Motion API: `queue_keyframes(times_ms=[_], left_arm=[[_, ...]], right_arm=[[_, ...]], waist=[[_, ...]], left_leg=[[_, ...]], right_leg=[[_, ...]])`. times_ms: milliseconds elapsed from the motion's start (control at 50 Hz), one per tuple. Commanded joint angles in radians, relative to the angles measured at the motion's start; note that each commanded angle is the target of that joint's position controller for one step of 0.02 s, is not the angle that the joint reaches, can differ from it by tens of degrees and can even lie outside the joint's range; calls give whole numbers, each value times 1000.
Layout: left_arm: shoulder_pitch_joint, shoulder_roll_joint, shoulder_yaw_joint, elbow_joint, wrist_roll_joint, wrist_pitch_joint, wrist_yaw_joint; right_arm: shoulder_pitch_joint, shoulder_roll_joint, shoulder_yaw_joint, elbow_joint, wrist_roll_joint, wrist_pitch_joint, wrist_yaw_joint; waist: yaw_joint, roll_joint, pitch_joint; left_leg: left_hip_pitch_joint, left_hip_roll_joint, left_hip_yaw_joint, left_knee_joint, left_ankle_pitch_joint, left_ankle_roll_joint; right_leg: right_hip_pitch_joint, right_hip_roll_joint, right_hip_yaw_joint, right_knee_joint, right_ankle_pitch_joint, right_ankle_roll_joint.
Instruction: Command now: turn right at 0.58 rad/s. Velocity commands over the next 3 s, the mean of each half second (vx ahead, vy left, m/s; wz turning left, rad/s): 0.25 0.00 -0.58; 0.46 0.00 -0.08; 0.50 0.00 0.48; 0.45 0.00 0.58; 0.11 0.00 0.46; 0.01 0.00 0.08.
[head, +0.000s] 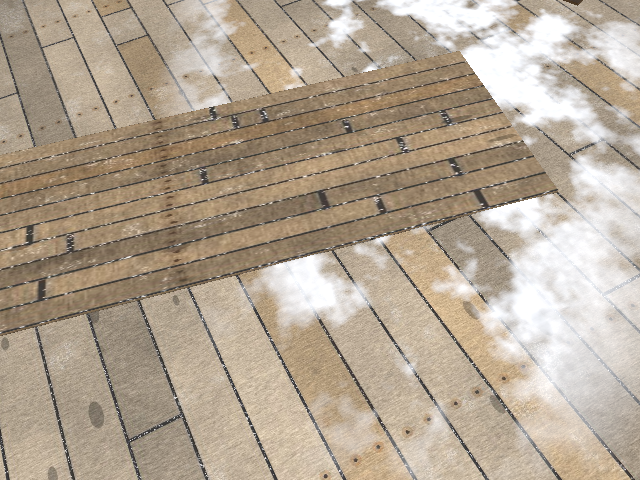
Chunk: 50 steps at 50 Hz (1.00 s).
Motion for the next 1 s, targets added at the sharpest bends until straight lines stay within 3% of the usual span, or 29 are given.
queue_keyframes(times_ms=[20,60,120,160,180,200,220,240,260,300,320,360,440,500,560,600,620,640,660,680,700,720,740,760,780,840,920,1000], left_arm=[[-9,192,53,-68,0,-2,7],[-26,197,55,-76,1,4,0],[-47,183,49,-82,-12,7,-8],[-81,167,40,-86,-15,9,-5],[-76,132,29,-90,-11,5,-3],[-40,44,7,-86,-2,1,-7],[-74,90,19,-149,-19,-17,-9],[-95,166,35,-144,-14,-28,-12],[-78,190,47,-126,-12,-28,-18],[-67,157,45,-111,-6,-29,-27],[-81,130,38,-114,-8,-35,-35],[-98,91,26,-130,-17,-45,-45],[-158,62,10,-175,-17,-50,-60],[-213,24,-11,-202,-15,-57,-76],[-228,41,-10,-217,-17,-58,-88],[-152,83,10,-206,-11,-59,-89],[-10,119,35,-162,-11,-57,-85],[148,173,64,-114,-12,-49,-72],[274,290,88,-96,-5,-44,-54],[285,260,69,-99,-8,-52,-55],[218,197,43,-99,2,-66,-66],[158,164,33,-97,1,-73,-68],[98,134,22,-93,0,-78,-71],[51,101,12,-97,7,-86,-72],[24,97,12,-98,12,-93,-71],[9,95,16,-69,14,-122,-65],[48,99,17,-26,25,-134,-52],[83,123,23,8,15,-133,-39]], right_arm=[[-53,-57,-4,-65,5,-19,9],[-39,-70,-5,-62,9,-23,15],[-11,-86,-9,-62,19,-38,31],[62,-84,-14,-41,25,-55,38],[134,-121,-26,-22,19,-60,35],[236,-171,-34,-4,1,-59,27],[237,-245,-46,3,-33,-69,39],[160,-188,-34,-30,-26,-84,36],[109,-130,-19,-44,-7,-87,27],[109,-101,-7,-50,5,-86,14],[137,-97,-3,-45,-1,-90,10],[188,-100,-2,-31,-9,-97,10],[230,-129,-5,-26,-8,-96,17],[276,-150,-8,-10,6,-94,28],[305,-178,-15,7,28,-86,41],[297,-201,-19,15,38,-78,43],[289,-194,-14,18,40,-75,42],[306,-162,0,16,27,-81,38],[343,-63,38,-43,-10,-96,46],[341,-52,45,-27,0,-121,50],[259,-134,18,-54,43,-130,56],[203,-126,23,-74,52,-135,56],[189,-115,22,-72,32,-134,50],[208,-109,18,-60,17,-123,47],[247,-93,20,-47,19,-109,51],[255,-60,24,-33,22,-75,51],[148,-45,26,-69,20,-76,54],[23,-18,41,-117,17,-86,78]], waist=[[13,-168,-121],[14,-177,-119],[7,-181,-125],[-48,-169,-99],[-71,-114,-115],[-71,81,-175],[-59,233,-66],[-46,172,8],[-32,159,33],[-39,128,28],[-55,111,26],[-75,99,20],[-103,94,34],[-121,83,62],[-102,85,85],[-29,107,29],[58,86,-60],[129,60,-164],[133,-184,-324],[116,-240,-468],[116,-174,-330],[89,-156,-205],[52,-103,-126],[13,-111,-88],[-15,-144,-81],[-44,-96,-37],[-11,-70,20],[38,-51,64]], left_leg=[[-20,-3,-24,-127,0,-14],[41,-14,-26,-183,-15,-11],[140,-23,-15,-317,-7,16],[303,-18,10,-515,94,51],[460,70,-52,-562,87,91],[606,287,-269,-610,-71,163],[535,428,-595,-727,-297,297],[489,419,-559,-740,-361,310],[489,361,-445,-741,-315,266],[504,304,-294,-748,-165,217],[494,287,-227,-757,-80,211],[503,271,-129,-768,33,216],[508,267,7,-777,180,225],[468,274,67,-786,221,229],[485,311,84,-775,293,228],[509,318,119,-651,637,210],[480,287,175,-474,825,183],[341,247,210,-256,794,147],[-59,133,229,161,318,73],[-156,28,36,370,-238,69],[-247,81,-20,441,-188,84],[-266,125,3,412,-111,103],[-237,159,11,341,-32,105],[-178,187,1,287,35,106],[-123,196,-3,273,78,98],[-141,193,-6,212,169,72],[-199,142,-43,-16,382,61],[-166,103,20,-229,516,81]], right_leg=[[175,-228,270,-85,255,-171],[143,-224,308,-78,267,-175],[90,-192,381,-106,-84,-164],[-13,-133,386,-81,-283,-123],[-134,-80,337,14,-373,-75],[-271,34,155,333,-448,-9],[-510,74,82,471,-426,3],[-549,-15,99,581,-336,16],[-567,-32,86,615,-252,31],[-568,-64,56,653,-140,61],[-558,-74,37,672,-86,69],[-564,-88,6,660,-17,84],[-534,-116,-41,493,78,102],[-427,-111,-91,326,93,79],[-331,-90,-128,215,29,29],[-167,-36,-167,148,-9,-20],[41,0,-190,87,46,-53],[311,0,-159,108,63,-77],[705,-282,290,86,-81,-208],[709,-424,674,-112,-158,-290],[603,-401,552,-141,-165,-242],[457,-358,403,-145,-111,-213],[323,-312,296,-169,-43,-192],[226,-269,218,-207,5,-172],[164,-265,182,-245,31,-178],[112,-255,67,-314,134,-179],[131,-229,-81,-338,212,-140],[178,-242,-171,-367,229,-111]])
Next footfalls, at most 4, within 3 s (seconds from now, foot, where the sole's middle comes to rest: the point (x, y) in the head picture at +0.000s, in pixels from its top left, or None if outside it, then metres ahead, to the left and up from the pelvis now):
0.18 left None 0.07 0.14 -0.78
0.64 right None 0.26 -0.22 -0.78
1.18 left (424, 389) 0.64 -0.13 -0.78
1.64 right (511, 288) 0.90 -0.36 -0.78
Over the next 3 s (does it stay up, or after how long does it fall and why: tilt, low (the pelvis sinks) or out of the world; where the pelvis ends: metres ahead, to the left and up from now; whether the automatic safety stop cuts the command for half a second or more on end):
stays up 1.08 -0.21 -0.01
